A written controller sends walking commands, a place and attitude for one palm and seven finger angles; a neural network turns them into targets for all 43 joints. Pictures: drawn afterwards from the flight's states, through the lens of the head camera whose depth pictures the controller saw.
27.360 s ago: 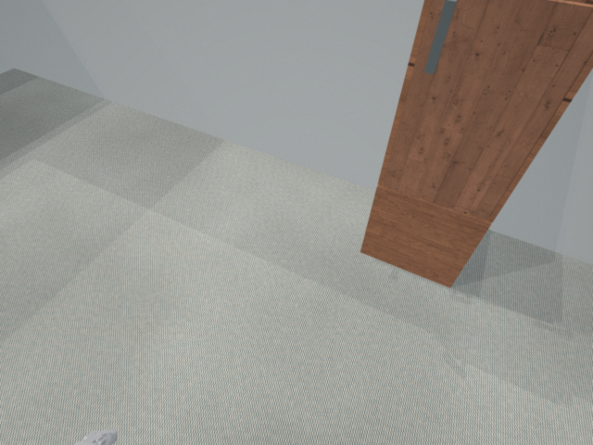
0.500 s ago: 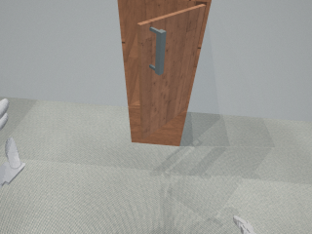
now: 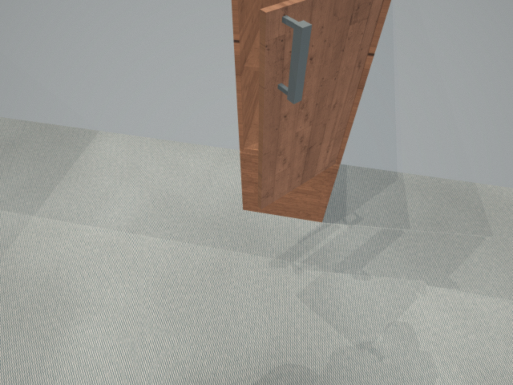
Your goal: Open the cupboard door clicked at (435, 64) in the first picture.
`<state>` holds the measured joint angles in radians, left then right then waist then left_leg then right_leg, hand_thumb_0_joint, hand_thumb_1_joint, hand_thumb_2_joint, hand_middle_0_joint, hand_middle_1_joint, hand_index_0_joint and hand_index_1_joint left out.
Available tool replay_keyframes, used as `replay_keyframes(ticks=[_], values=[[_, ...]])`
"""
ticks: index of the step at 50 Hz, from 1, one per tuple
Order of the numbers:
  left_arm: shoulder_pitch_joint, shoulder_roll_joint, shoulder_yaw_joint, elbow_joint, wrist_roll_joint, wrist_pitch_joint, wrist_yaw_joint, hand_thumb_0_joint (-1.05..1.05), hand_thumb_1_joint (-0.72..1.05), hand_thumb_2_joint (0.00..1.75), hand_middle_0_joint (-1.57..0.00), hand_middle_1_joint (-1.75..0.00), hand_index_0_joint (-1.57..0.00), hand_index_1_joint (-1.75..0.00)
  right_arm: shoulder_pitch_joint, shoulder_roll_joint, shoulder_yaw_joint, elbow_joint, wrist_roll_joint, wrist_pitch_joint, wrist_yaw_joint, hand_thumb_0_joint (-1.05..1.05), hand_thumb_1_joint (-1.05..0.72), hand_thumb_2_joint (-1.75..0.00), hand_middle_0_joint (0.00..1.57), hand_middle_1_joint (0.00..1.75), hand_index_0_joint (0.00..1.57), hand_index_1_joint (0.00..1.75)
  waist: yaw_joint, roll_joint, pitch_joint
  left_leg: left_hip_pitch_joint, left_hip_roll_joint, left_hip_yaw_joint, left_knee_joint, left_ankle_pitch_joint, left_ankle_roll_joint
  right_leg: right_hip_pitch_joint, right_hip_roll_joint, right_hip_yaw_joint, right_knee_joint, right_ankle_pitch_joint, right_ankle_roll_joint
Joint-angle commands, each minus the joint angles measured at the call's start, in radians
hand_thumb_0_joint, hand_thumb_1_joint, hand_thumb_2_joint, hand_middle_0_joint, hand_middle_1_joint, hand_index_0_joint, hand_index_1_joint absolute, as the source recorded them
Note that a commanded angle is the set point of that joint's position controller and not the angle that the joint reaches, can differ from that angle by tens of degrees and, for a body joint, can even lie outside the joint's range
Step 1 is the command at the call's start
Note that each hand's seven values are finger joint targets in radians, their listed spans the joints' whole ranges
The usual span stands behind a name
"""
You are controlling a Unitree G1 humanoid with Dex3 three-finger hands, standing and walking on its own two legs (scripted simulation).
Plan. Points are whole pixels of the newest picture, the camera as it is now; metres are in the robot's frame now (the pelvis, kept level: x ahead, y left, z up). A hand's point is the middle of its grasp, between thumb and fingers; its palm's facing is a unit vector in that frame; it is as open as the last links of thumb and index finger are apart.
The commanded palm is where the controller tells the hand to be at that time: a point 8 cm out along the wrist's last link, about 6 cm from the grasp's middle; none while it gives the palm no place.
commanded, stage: let the arm hang, fingers relaxed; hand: left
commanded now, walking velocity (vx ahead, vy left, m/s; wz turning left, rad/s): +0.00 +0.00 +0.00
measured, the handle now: (291, 61) +0.66 -0.02 +0.15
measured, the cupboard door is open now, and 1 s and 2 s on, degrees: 48 48 48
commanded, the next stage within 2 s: look to check the result in 0.62 s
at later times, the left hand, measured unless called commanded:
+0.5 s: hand out of the picture +0.08 +0.24 -0.15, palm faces -0.01 -0.95 -0.31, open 7.4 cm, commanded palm none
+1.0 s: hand out of the picture +0.10 +0.26 -0.14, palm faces -0.05 -0.93 -0.35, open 7.4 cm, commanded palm none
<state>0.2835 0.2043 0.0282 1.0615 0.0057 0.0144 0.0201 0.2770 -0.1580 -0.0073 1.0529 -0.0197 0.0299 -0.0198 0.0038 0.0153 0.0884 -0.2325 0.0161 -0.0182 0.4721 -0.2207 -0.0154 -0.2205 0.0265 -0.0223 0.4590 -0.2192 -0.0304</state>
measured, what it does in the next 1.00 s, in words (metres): stands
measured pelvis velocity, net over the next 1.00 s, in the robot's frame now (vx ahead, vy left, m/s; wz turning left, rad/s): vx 0.01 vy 0.01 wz -0.01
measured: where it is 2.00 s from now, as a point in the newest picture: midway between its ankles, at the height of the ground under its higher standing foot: outside the picture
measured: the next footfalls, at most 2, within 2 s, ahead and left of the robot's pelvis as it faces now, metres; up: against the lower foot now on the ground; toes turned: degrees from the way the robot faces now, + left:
none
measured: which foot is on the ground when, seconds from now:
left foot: down 0.00-1.00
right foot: down 0.00-1.00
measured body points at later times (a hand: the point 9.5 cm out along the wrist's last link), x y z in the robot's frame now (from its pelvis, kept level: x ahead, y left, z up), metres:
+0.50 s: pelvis +0.00 +0.01 +0.01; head +0.01 +0.00 +0.46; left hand +0.08 +0.29 -0.13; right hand +0.04 -0.26 -0.14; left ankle +0.02 +0.13 -0.74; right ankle +0.02 -0.10 -0.74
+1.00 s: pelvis +0.01 +0.01 +0.01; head +0.04 +0.00 +0.46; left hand +0.10 +0.31 -0.12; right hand +0.08 -0.28 -0.13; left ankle +0.02 +0.13 -0.74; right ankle +0.02 -0.10 -0.74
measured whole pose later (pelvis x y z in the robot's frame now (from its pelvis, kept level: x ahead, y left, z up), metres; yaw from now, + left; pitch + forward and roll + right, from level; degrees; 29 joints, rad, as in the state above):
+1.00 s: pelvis +0.01 +0.01 +0.01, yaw -1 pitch -2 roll +0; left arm 0.09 0.33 0.01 1.13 0.01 -0.02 0.00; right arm 0.10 -0.33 -0.01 1.11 -0.01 0.00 0.00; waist -0.02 0.02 0.08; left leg -0.12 -0.01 0.01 0.31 -0.16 0.01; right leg -0.13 0.00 0.00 0.33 -0.17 -0.01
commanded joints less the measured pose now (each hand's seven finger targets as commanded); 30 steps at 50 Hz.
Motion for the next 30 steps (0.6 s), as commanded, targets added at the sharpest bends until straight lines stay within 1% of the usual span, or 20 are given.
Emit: replay_keyframes(ticks=[1,3,6,9,11,12,14,17,20,21,22,23,24,26,27,29,30], values=[[-0.028,0.139,0.020,-0.011,0.002,-0.034,0.004,0.00,0.90,0.90,-0.20,-0.30,-0.20,-0.30,0.015,-0.152,-0.039,-0.010,0.002,-0.030,-0.011,0.00,-0.90,-0.90,0.20,0.30,0.20,0.30,-0.013,0.002,-0.083,0.042,0.077,-0.057,-0.126,0.027,0.052,0.032,-0.105,0.110,-0.139,0.021,-0.026],[-0.033,0.148,0.022,0.005,0.003,-0.035,0.005,0.00,0.90,0.90,-0.20,-0.30,-0.20,-0.30,0.012,-0.159,-0.041,0.003,0.003,-0.030,-0.010,0.00,-0.90,-0.90,0.20,0.30,0.20,0.30,-0.015,-0.019,-0.070,0.049,0.078,-0.055,-0.132,0.022,0.054,0.023,-0.107,0.111,-0.150,-0.004,-0.028],[-0.046,0.160,0.023,0.023,0.005,-0.033,0.006,0.00,0.90,0.90,-0.20,-0.30,-0.20,-0.30,0.001,-0.171,-0.044,0.018,0.000,-0.028,-0.009,0.00,-0.90,-0.90,0.20,0.30,0.20,0.30,-0.014,-0.013,-0.026,0.038,0.076,-0.060,-0.151,-0.020,0.055,-0.004,-0.108,0.115,-0.165,-0.059,-0.030],[-0.063,0.180,0.028,0.027,0.006,-0.034,0.005,0.00,0.90,0.90,-0.20,-0.30,-0.20,-0.30,-0.008,-0.188,-0.047,0.025,-0.001,-0.028,-0.007,0.00,-0.90,-0.90,0.20,0.30,0.20,0.30,-0.014,-0.024,-0.016,0.031,0.073,-0.060,-0.156,-0.033,0.054,-0.007,-0.111,0.122,-0.170,-0.087,-0.030],[-0.074,0.195,0.032,0.026,0.007,-0.036,0.004,0.00,0.90,0.90,-0.20,-0.30,-0.20,-0.30,-0.020,-0.203,-0.049,0.025,-0.002,-0.032,-0.005,0.00,-0.90,-0.90,0.20,0.30,0.20,0.30,-0.013,-0.011,-0.033,0.036,0.073,-0.062,-0.156,-0.028,0.055,0.004,-0.115,0.125,-0.169,-0.078,-0.031],[-0.079,0.205,0.036,0.026,0.008,-0.038,0.004,0.00,0.90,0.90,-0.20,-0.30,-0.20,-0.30,-0.028,-0.211,-0.052,0.022,0.000,-0.032,-0.004,0.00,-0.90,-0.90,0.20,0.30,0.20,0.30,-0.010,-0.019,-0.040,0.043,0.072,-0.062,-0.152,-0.015,0.055,0.007,-0.117,0.125,-0.171,-0.075,-0.031],[-0.102,0.213,0.037,0.023,0.008,-0.038,0.003,0.00,0.90,0.90,-0.20,-0.30,-0.20,-0.30,-0.044,-0.218,-0.052,0.024,-0.003,-0.034,-0.003,0.00,-0.90,-0.90,0.20,0.30,0.20,0.30,-0.012,-0.008,-0.017,0.032,0.075,-0.064,-0.162,-0.021,0.054,-0.001,-0.120,0.127,-0.173,-0.077,-0.031],[-0.125,0.237,0.040,0.016,0.009,-0.041,0.001,0.00,0.90,0.90,-0.20,-0.30,-0.20,-0.30,-0.069,-0.251,-0.054,0.020,-0.002,-0.038,-0.001,0.00,-0.90,-0.90,0.20,0.30,0.20,0.30,-0.009,0.006,-0.039,0.040,0.082,-0.078,-0.171,-0.008,0.055,0.017,-0.120,0.126,-0.166,-0.055,-0.030],[-0.152,0.250,0.040,0.012,0.009,-0.044,-0.002,0.00,0.90,0.90,-0.20,-0.30,-0.20,-0.30,-0.099,-0.272,-0.054,0.016,-0.004,-0.044,0.001,0.00,-0.90,-0.90,0.20,0.30,0.20,0.30,-0.007,0.024,-0.047,0.043,0.087,-0.085,-0.183,0.018,0.053,0.036,-0.122,0.128,-0.158,-0.008,-0.030],[-0.162,0.259,0.040,0.013,0.009,-0.045,-0.003,0.00,0.90,0.90,-0.20,-0.30,-0.20,-0.30,-0.107,-0.278,-0.053,0.016,-0.003,-0.045,0.002,0.00,-0.90,-0.90,0.20,0.30,0.20,0.30,-0.008,0.017,-0.044,0.043,0.089,-0.083,-0.187,0.030,0.052,0.039,-0.126,0.125,-0.160,0.003,-0.028],[-0.164,0.266,0.041,0.007,0.009,-0.047,-0.003,0.00,0.90,0.90,-0.20,-0.30,-0.20,-0.30,-0.110,-0.286,-0.054,0.013,-0.001,-0.045,0.003,0.00,-0.90,-0.90,0.20,0.30,0.20,0.30,-0.007,-0.003,-0.058,0.051,0.091,-0.082,-0.183,0.041,0.053,0.047,-0.126,0.123,-0.163,0.007,-0.027],[-0.179,0.269,0.039,0.007,0.009,-0.046,-0.004,0.00,0.90,0.90,-0.20,-0.30,-0.20,-0.30,-0.120,-0.289,-0.053,0.014,-0.003,-0.045,0.004,0.00,-0.90,-0.90,0.20,0.30,0.20,0.30,-0.008,-0.005,-0.044,0.046,0.088,-0.086,-0.187,0.042,0.052,0.043,-0.128,0.127,-0.166,0.003,-0.026],[-0.182,0.274,0.038,0.006,0.009,-0.047,-0.004,0.00,0.90,0.90,-0.20,-0.30,-0.20,-0.30,-0.127,-0.298,-0.053,0.013,-0.003,-0.046,0.005,0.00,-0.90,-0.90,0.20,0.30,0.20,0.30,-0.009,0.007,-0.055,0.059,0.088,-0.084,-0.188,0.049,0.051,0.045,-0.131,0.131,-0.169,0.008,-0.026],[-0.197,0.285,0.037,0.002,0.008,-0.050,-0.006,0.00,0.90,0.90,-0.20,-0.30,-0.20,-0.30,-0.138,-0.311,-0.053,0.013,-0.003,-0.047,0.006,0.00,-0.90,-0.90,0.20,0.30,0.20,0.30,-0.012,0.011,-0.074,0.072,0.090,-0.083,-0.185,0.070,0.048,0.058,-0.132,0.134,-0.173,0.032,-0.024],[-0.199,0.291,0.039,-0.002,0.009,-0.052,-0.005,0.00,0.90,0.90,-0.20,-0.30,-0.20,-0.30,-0.142,-0.315,-0.053,0.009,0.000,-0.047,0.007,0.00,-0.90,-0.90,0.20,0.30,0.20,0.30,-0.010,-0.002,-0.081,0.078,0.091,-0.081,-0.183,0.081,0.050,0.066,-0.133,0.129,-0.174,0.042,-0.024],[-0.214,0.299,0.034,-0.003,0.008,-0.051,-0.006,0.00,0.90,0.90,-0.20,-0.30,-0.20,-0.30,-0.158,-0.324,-0.051,0.010,-0.002,-0.047,0.009,0.00,-0.90,-0.90,0.20,0.30,0.20,0.30,-0.011,0.006,-0.073,0.080,0.092,-0.084,-0.193,0.085,0.046,0.064,-0.134,0.130,-0.176,0.047,-0.022],[-0.218,0.302,0.033,-0.004,0.008,-0.052,-0.007,0.00,0.90,0.90,-0.20,-0.30,-0.20,-0.30,-0.161,-0.333,-0.051,0.010,-0.002,-0.048,0.009,0.00,-0.90,-0.90,0.20,0.30,0.20,0.30,-0.013,0.006,-0.088,0.089,0.093,-0.085,-0.195,0.088,0.045,0.069,-0.135,0.131,-0.176,0.052,-0.021]])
